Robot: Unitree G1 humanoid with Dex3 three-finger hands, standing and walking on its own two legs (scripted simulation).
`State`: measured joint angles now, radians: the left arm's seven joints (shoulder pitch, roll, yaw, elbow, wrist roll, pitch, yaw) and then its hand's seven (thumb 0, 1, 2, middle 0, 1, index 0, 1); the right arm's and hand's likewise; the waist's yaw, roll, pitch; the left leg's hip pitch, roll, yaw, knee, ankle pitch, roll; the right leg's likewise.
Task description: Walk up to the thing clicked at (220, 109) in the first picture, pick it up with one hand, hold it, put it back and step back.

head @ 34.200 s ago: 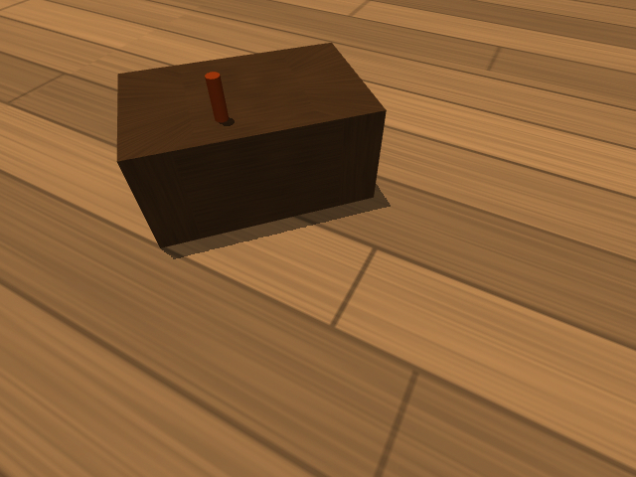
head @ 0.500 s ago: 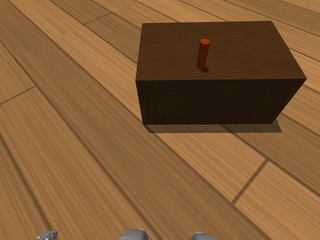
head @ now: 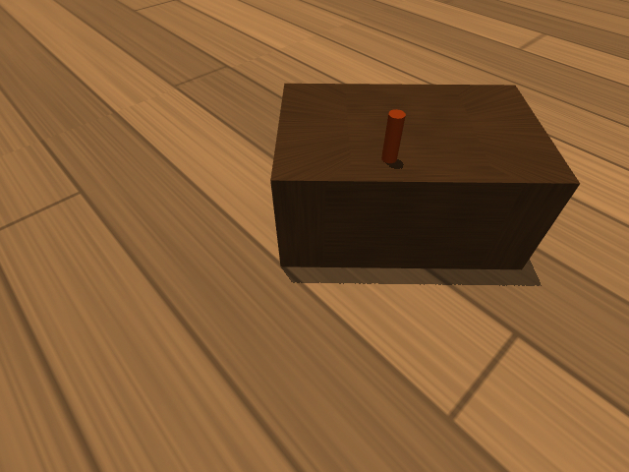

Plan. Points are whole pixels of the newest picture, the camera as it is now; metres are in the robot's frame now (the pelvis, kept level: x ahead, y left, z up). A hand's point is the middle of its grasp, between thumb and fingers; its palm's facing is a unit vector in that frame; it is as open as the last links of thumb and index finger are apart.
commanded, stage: step back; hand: right
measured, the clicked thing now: (392, 137) +1.08 -0.19 -0.23
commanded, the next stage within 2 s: stand in 0.56 s
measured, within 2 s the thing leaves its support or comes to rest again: neither
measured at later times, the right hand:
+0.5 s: hand out of the picture +0.14 -0.24 -0.14, palm faces -0.02 +0.94 -0.34, open 7.4 cm
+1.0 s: hand out of the picture +0.11 -0.25 -0.14, palm faces -0.03 +0.94 -0.33, open 7.4 cm
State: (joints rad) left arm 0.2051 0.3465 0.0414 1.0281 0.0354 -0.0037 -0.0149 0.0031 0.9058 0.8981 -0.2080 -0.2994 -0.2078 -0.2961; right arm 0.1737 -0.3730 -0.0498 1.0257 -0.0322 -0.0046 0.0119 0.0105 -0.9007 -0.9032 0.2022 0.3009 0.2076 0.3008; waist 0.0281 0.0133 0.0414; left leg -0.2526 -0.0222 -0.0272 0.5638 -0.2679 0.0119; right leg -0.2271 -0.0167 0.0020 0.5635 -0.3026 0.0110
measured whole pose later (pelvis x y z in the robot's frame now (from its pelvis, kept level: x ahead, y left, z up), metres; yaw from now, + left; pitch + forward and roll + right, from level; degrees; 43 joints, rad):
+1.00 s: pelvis +0.02 +0.00 +0.02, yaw +0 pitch -2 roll +0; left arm 0.10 0.34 0.01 1.14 0.02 -0.01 0.00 0.00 0.91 0.90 -0.21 -0.30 -0.21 -0.30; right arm 0.07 -0.34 -0.01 1.12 -0.01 -0.01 0.00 0.01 -0.90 -0.90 0.20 0.30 0.21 0.30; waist 0.01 0.00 0.06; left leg -0.10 -0.02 -0.03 0.32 -0.17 0.01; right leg -0.07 -0.02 0.00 0.30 -0.19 0.02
